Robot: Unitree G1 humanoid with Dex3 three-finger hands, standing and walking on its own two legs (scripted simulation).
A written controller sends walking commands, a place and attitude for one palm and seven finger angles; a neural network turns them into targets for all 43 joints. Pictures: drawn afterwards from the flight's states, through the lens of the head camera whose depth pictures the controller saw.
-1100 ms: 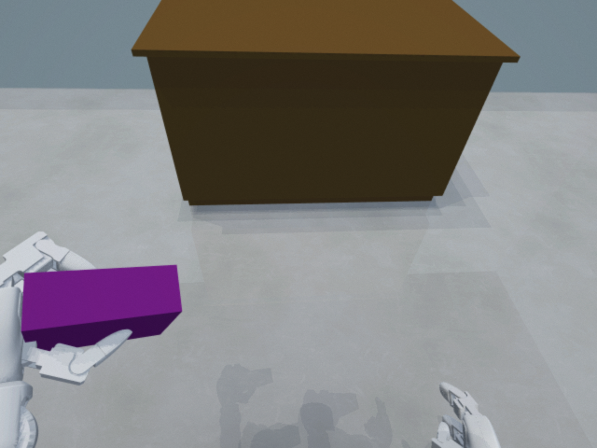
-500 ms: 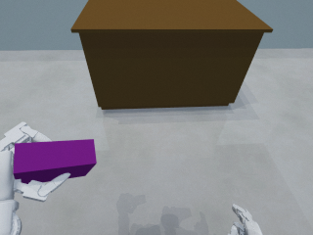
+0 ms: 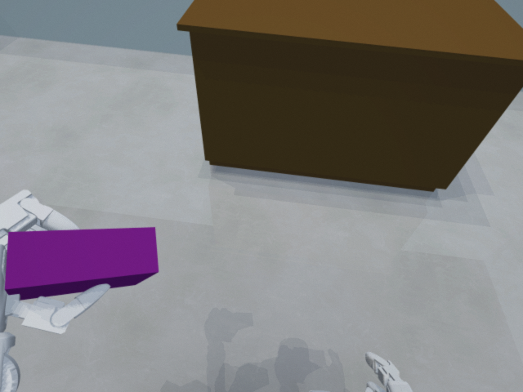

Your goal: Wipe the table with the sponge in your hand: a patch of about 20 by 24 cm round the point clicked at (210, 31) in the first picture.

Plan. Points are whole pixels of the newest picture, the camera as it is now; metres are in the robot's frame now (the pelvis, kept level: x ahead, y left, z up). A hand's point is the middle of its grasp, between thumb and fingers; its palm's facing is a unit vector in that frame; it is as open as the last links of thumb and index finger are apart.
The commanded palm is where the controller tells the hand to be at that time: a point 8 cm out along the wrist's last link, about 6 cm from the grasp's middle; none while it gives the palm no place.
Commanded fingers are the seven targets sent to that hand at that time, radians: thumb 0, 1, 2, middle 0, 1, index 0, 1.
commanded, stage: walk to a spot facing it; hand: left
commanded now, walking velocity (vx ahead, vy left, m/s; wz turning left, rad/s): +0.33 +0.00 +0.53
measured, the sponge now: (106, 261) +0.24 +0.19 +0.15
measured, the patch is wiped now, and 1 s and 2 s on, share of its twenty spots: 0.00 0.00 0.00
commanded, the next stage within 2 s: none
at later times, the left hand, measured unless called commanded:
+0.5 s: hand (97, 224) +0.27 +0.20 +0.18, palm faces +0.59 -0.63 -0.50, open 9.4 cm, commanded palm +0.20 +0.23 +0.18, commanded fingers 0.00 0.10 1.30 -1.20 -1.60 -1.20 -1.60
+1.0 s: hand (115, 165) +0.35 +0.20 +0.19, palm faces +0.75 -0.46 -0.48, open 9.4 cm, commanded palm +0.30 +0.22 +0.18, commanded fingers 0.00 0.10 1.30 -1.20 -1.60 -1.20 -1.60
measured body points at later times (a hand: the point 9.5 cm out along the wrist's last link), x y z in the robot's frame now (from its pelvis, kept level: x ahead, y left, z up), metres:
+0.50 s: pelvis +0.12 -0.08 +0.00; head +0.17 -0.09 +0.45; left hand +0.23 +0.23 +0.20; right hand +0.37 -0.28 -0.09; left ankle +0.19 +0.10 -0.67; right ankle +0.05 -0.14 -0.74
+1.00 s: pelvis +0.29 -0.10 -0.01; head +0.30 -0.11 +0.44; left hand +0.30 +0.22 +0.21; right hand +0.50 -0.23 -0.12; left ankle +0.22 +0.05 -0.74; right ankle +0.39 -0.22 -0.73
